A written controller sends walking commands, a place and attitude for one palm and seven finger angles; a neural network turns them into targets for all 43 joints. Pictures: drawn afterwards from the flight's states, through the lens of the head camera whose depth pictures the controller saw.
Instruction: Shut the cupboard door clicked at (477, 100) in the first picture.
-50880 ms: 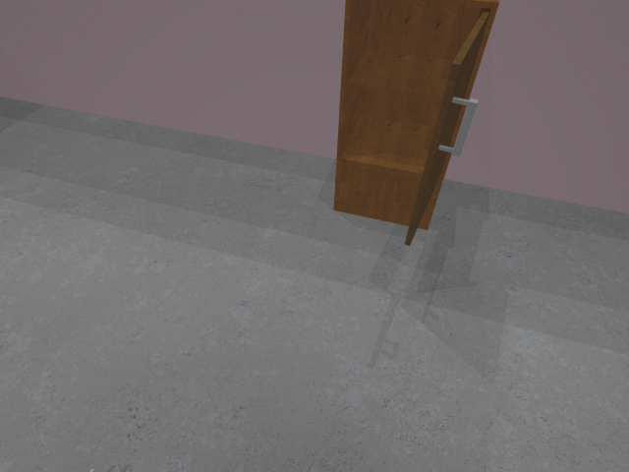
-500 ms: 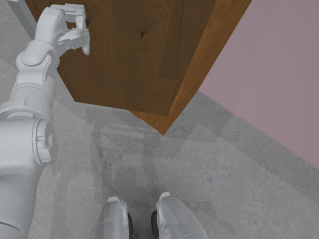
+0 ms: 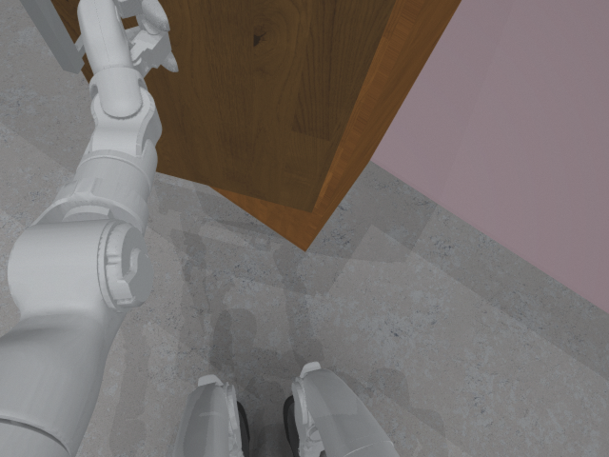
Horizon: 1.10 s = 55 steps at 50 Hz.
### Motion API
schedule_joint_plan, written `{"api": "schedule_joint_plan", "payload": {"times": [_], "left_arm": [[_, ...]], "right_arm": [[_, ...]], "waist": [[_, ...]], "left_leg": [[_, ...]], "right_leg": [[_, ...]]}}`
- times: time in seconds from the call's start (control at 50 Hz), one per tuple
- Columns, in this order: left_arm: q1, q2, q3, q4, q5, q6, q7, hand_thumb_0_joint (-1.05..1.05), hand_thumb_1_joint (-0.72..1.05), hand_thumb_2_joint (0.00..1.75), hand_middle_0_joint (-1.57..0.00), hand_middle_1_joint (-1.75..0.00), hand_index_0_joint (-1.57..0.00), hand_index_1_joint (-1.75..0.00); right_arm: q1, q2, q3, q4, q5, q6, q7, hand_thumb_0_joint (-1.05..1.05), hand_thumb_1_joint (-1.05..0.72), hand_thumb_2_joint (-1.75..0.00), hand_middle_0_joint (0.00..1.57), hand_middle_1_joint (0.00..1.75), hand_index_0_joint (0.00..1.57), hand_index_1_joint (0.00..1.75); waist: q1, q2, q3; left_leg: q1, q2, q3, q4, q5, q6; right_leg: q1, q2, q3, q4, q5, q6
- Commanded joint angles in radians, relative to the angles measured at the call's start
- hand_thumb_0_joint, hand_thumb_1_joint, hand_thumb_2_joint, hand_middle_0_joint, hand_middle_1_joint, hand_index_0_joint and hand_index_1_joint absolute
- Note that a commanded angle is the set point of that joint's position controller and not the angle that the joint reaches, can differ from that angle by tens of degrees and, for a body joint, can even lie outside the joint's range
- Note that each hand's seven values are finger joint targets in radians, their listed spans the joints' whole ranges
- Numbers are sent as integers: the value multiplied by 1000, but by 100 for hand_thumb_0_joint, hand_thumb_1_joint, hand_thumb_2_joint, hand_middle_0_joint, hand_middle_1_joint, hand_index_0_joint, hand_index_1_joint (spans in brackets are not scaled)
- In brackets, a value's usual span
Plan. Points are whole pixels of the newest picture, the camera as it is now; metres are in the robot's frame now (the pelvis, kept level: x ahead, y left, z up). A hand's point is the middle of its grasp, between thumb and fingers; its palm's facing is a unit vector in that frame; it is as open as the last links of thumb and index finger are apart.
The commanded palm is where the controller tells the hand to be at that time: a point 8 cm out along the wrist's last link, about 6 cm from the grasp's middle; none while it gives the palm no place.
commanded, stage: pull the fist back off the door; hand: left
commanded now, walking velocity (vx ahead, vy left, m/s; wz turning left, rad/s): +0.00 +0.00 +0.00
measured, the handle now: (51, 1) +0.65 +0.19 +0.09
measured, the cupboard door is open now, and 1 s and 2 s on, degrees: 21 21 21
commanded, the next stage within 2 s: draw the hand back to the body in 0.64 s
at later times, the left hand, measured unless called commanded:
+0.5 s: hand (173, 95) +0.52 +0.07 +0.09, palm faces +0.12 -0.99 -0.01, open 3.1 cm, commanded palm +0.49 +0.12 +0.10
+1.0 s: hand (123, 123) +0.46 +0.11 +0.12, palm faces +0.14 -0.99 -0.02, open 3.1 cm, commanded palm +0.41 +0.16 +0.14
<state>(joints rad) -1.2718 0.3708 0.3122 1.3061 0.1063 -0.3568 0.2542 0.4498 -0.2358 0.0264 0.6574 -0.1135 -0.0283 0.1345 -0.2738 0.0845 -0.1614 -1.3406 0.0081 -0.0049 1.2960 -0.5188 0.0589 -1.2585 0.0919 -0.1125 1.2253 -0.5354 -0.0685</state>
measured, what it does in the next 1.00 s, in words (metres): rises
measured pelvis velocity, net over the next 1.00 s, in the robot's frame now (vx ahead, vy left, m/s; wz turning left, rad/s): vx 0.02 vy -0.01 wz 0.01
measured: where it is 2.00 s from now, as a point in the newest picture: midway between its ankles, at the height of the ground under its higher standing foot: outside the picture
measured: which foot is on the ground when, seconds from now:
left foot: down 0.00-1.00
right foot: down 0.00-1.00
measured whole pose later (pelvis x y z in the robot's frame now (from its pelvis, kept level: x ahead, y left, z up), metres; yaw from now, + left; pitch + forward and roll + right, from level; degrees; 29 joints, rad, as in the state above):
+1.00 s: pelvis +0.02 -0.01 +0.06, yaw +0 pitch +19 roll +0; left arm -0.58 0.16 0.21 0.85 -0.08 -0.45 0.11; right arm 0.39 -0.23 0.00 0.60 0.00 0.09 0.07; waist -0.10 0.05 -0.15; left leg -0.88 -0.01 0.06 1.01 -0.46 0.05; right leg -0.84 0.09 -0.03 1.00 -0.48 -0.07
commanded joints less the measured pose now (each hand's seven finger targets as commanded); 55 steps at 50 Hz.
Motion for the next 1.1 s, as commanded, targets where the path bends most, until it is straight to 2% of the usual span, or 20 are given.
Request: {"api": "schedule_joint_plan", "payload": {"times": [0.0, 0.06, 0.1, 0.18, 0.22, 0.3, 0.38, 0.44, 0.5, 0.52, 0.54, 0.66, 0.74, 0.78, 0.82, 0.88, 0.96, 0.98, 1.02, 1.08], "left_arm": [[-503, 178, 15, -225, 10, -97, -16, 0, 90, 90, -130, -150, -130, -150], [-430, 194, 53, -208, -32, -83, -38, 0, 90, 90, -130, -150, -130, -150], [-392, 196, 70, -267, -44, -120, -35, 0, 90, 90, -130, -150, -130, -150], [-232, 94, 6, -252, -50, -166, -47, 0, 90, 90, -130, -150, -130, -150], [-169, 67, -9, -276, -60, -180, -59, 0, 90, 90, -130, -150, -130, -150], [-100, -68, -96, -298, -97, -182, -78, 0, 90, 90, -130, -150, -130, -150], [-95, -60, -92, -354, -106, -217, -62, 0, 90, 90, -130, -150, -130, -150], [-94, -50, -95, -404, -92, -260, -46, 0, 90, 90, -130, -150, -130, -150], [-63, -62, -113, -408, -83, -272, -47, 0, 90, 90, -130, -150, -130, -150], [-36, -54, -106, -398, -78, -272, -46, 0, 90, 90, -130, -150, -130, -150], [-22, -94, -137, -407, -85, -267, -49, 0, 90, 90, -130, -150, -130, -150], [-105, -69, -123, -359, -107, -244, -51, 0, 90, 90, -130, -150, -130, -150], [-116, -74, -136, -323, -103, -251, -66, 0, 90, 90, -130, -150, -130, -150], [10, -35, -85, -386, -119, -251, -74, 0, 90, 90, -130, -150, -130, -150], [121, -33, -81, -450, -134, -234, -96, 0, 90, 90, -130, -150, -130, -150], [293, -9, -62, -573, -167, -177, -122, 0, 90, 90, -130, -150, -130, -150], [396, -26, -96, -807, -213, -141, -156, 0, 90, 90, -130, -150, -130, -150], [426, -55, -125, -836, -222, -132, -166, 0, 90, 90, -130, -150, -130, -150], [452, -66, -160, -915, -229, -131, -182, 0, 90, 90, -130, -150, -130, -150], [588, -107, -211, -952, -251, -93, -212, 0, 90, 90, -130, -150, -130, -150]], "right_arm": [[265, -218, -91, -1, 15, 26, 2, 0, -90, -90, 20, 30, 20, 30], [253, -205, -79, -20, 28, 40, -9, 0, -90, -90, 20, 30, 20, 30], [249, -196, -78, -32, 27, 39, -13, 0, -90, -90, 20, 30, 20, 30], [233, -183, -87, -30, 31, 43, -7, 0, -90, -90, 20, 30, 20, 30], [224, -182, -93, -37, 37, 48, -8, 0, -90, -90, 20, 30, 20, 30], [204, -175, -105, -37, 49, 59, -11, 0, -90, -90, 20, 30, 20, 30], [161, -172, -108, -38, 48, 66, -18, 0, -90, -90, 20, 30, 20, 30], [128, -167, -111, -36, 47, 64, -22, 0, -90, -90, 20, 30, 20, 30], [104, -166, -111, -45, 50, 70, -28, 0, -90, -90, 20, 30, 20, 30], [90, -165, -111, -48, 53, 72, -30, 0, -90, -90, 20, 30, 20, 30], [77, -161, -111, -56, 55, 73, -30, 0, -90, -90, 20, 30, 20, 30], [43, -164, -102, -50, 63, 74, -51, 0, -90, -90, 20, 30, 20, 30], [37, -163, -98, -45, 60, 67, -54, 0, -90, -90, 20, 30, 20, 30], [32, -167, -100, -76, 65, 67, -50, 0, -90, -90, 20, 30, 20, 30], [26, -162, -96, -108, 77, 75, -50, 0, -90, -90, 20, 30, 20, 30], [12, -156, -90, -156, 101, 87, -60, 0, -90, -90, 20, 30, 20, 30], [-28, -147, -85, -187, 128, 75, -87, 0, -90, -90, 20, 30, 20, 30], [-40, -144, -85, -189, 132, 68, -94, 0, -90, -90, 20, 30, 20, 30], [-64, -142, -84, -184, 141, 52, -106, 0, -90, -90, 20, 30, 20, 30], [-94, -142, -81, -183, 150, 32, -115, 0, -90, -90, 20, 30, 20, 30]], "waist": [[-23, 140, -665], [-7, 74, -599], [17, 74, -609], [21, -6, -520], [45, 9, -535], [39, -28, -475], [55, -32, -464], [70, 7, -496], [72, -26, -499], [84, -23, -505], [81, -22, -506], [52, -87, -451], [54, -38, -464], [121, -16, -550], [154, -25, -587], [191, -121, -517], [197, -164, -427], [191, -172, -388], [190, -104, -341], [192, -95, -263]], "left_leg": [[648, 17, -124, -139, 454, -29], [564, 7, -86, -169, 418, -19], [569, 4, -78, -181, 437, -18], [522, -5, -48, -198, 422, -16], [551, -9, -43, -210, 450, -21], [597, -13, -35, -226, 447, -19], [594, -20, -30, -230, 417, -19], [624, -23, -27, -216, 428, -21], [616, -27, -23, -216, 424, -17], [620, -26, -24, -221, 422, -21], [623, -29, -18, -219, 413, -18], [554, -31, -23, -220, 317, -13], [576, -29, -33, -218, 322, -18], [641, -29, -25, -244, 381, -23], [686, -27, -15, -272, 440, -25], [649, -33, 8, -334, 403, -15], [690, -31, 20, -407, 362, -8], [713, -29, 19, -423, 346, -6], [789, -22, 14, -455, 339, -8], [873, -15, 1, -497, 343, -9]], "right_leg": [[267, -17, 96, -179, 387, 42], [378, -20, 114, -216, 427, 52], [418, -21, 123, -217, 468, 50], [486, -28, 140, -245, 530, 60], [506, -31, 140, -242, 574, 57], [485, -32, 133, -265, 573, 60], [499, -41, 143, -271, 561, 64], [492, -47, 150, -255, 575, 67], [514, -51, 156, -248, 597, 75], [512, -51, 154, -249, 585, 73], [515, -52, 160, -254, 587, 79], [510, -58, 173, -279, 497, 87], [469, -56, 161, -263, 468, 75], [545, -52, 155, -264, 512, 64], [614, -48, 149, -272, 581, 65], [756, -49, 173, -343, 628, 80], [840, -59, 188, -420, 644, 101], [833, -57, 182, -442, 610, 99], [790, -52, 165, -469, 529, 84], [754, -45, 134, -507, 474, 70]]}}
